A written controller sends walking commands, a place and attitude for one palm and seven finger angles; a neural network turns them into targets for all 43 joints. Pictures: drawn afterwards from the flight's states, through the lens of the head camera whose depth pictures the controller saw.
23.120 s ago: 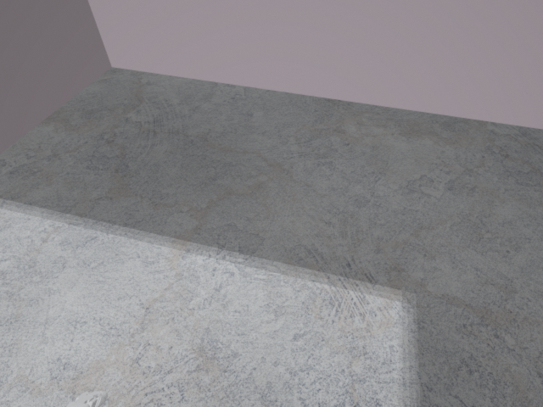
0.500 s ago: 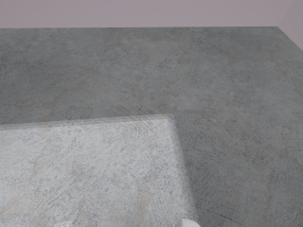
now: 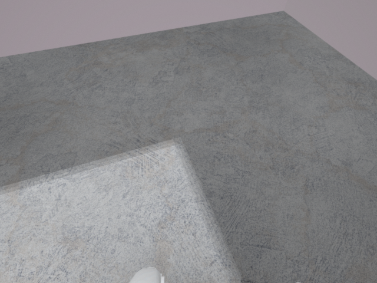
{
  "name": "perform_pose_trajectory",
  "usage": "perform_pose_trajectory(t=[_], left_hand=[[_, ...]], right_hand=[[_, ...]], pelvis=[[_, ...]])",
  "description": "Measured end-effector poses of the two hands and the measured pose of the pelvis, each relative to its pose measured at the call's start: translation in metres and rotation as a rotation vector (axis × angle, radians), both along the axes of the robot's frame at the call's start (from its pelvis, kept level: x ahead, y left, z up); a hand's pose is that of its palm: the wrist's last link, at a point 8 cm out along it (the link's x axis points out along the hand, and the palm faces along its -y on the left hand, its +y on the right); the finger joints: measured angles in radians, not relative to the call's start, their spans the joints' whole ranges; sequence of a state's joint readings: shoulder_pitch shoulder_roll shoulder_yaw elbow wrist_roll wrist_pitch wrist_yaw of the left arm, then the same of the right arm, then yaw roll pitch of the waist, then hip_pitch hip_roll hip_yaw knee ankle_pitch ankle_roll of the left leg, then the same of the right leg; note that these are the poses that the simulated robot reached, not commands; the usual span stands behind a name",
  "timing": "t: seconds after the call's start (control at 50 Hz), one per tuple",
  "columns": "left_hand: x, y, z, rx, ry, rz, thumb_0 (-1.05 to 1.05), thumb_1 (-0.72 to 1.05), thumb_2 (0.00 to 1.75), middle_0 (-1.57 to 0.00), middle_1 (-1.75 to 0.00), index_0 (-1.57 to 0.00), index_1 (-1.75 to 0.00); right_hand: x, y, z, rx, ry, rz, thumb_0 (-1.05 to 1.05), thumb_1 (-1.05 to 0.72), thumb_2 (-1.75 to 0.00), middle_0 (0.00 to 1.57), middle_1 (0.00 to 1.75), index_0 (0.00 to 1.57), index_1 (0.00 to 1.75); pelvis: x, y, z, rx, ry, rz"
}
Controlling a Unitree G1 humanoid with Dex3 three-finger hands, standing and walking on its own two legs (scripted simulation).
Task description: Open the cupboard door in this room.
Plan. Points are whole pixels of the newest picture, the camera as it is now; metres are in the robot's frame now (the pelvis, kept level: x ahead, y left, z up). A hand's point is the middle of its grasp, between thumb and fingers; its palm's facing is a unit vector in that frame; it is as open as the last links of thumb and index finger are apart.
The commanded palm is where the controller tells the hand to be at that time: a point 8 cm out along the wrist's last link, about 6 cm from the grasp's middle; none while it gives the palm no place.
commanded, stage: turn or walk to find it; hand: left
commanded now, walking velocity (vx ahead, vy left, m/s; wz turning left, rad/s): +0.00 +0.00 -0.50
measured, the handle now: out of the picture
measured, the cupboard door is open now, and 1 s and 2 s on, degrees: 0 0 0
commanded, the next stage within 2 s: none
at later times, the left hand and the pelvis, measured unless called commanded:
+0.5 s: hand out of the picture +0.13 +0.21 -0.17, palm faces -0.25 -0.94 -0.22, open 7.3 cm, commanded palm none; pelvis -0.01 +0.03 +0.00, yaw -16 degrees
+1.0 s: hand (133, 274) +0.16 +0.15 -0.17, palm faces -0.46 -0.86 -0.21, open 7.3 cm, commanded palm none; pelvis -0.01 +0.01 +0.00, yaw -30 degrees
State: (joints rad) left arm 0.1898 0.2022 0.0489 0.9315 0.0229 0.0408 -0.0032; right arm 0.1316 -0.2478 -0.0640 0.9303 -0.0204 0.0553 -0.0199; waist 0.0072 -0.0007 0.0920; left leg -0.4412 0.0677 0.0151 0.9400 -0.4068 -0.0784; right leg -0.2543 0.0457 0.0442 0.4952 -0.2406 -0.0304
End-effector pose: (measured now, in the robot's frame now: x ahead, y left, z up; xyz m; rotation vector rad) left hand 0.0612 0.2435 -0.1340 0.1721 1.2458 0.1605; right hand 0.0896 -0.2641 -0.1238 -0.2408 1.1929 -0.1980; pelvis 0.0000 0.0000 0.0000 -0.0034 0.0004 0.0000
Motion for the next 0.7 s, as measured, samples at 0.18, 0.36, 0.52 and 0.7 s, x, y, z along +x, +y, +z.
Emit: perform_pose_trajectory(t=[0.18,0.36,0.52,0.7], left_hand=[[0.0,0.049,-0.021,-0.008,0.064,-0.04,0.0,0.91,0.9,-0.2,-0.3,-0.21,-0.3],[0.034,0.059,-0.004,0.005,0.051,-0.145,0.0,0.91,0.9,-0.2,-0.3,-0.2,-0.3],[0.086,0.008,0.001,0.007,0.0,-0.313,0.0,0.91,0.9,-0.2,-0.3,-0.2,-0.3],[0.121,-0.067,0.011,0.021,-0.126,-0.462,0.0,0.91,0.9,-0.2,-0.3,-0.2,-0.3]], right_hand=[[-0.004,0.04,0.016,-0.038,-0.085,-0.024,0.0,-0.9,-0.9,0.2,0.3,0.2,0.3],[-0.065,0.063,0.015,0.012,-0.005,-0.167,0.0,-0.9,-0.9,0.2,0.3,0.2,0.3],[-0.145,0.054,-0.006,0.066,0.103,-0.357,0.0,-0.9,-0.9,0.2,0.3,0.2,0.3],[-0.206,0.02,-0.031,0.091,0.191,-0.495,0.0,-0.9,-0.9,0.2,0.3,0.2,0.3]], pelvis=[[-0.003,0.035,-0.005,-0.021,-0.001,-0.1],[-0.002,0.045,0.007,-0.038,0.004,-0.194],[-0.008,0.028,0.002,-0.02,0.003,-0.295],[-0.02,-0.002,-0.009,0.001,-0.007,-0.385]])
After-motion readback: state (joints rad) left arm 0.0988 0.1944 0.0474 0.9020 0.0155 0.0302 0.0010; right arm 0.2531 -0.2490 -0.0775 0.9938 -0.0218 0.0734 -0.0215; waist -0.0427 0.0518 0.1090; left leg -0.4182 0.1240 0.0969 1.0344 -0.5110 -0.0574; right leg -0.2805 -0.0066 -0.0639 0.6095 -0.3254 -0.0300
